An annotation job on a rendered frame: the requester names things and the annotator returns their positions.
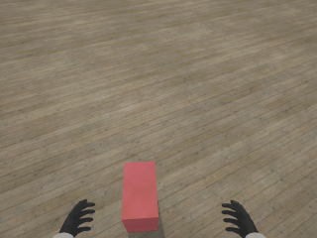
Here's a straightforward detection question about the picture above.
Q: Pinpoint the carton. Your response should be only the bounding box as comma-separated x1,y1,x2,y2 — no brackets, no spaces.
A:
121,161,159,233

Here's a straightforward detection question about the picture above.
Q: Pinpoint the robot right hand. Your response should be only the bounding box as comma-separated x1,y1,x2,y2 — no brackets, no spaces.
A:
221,199,259,238

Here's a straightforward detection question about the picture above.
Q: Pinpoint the robot left hand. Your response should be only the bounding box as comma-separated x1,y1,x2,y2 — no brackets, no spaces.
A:
58,199,95,238

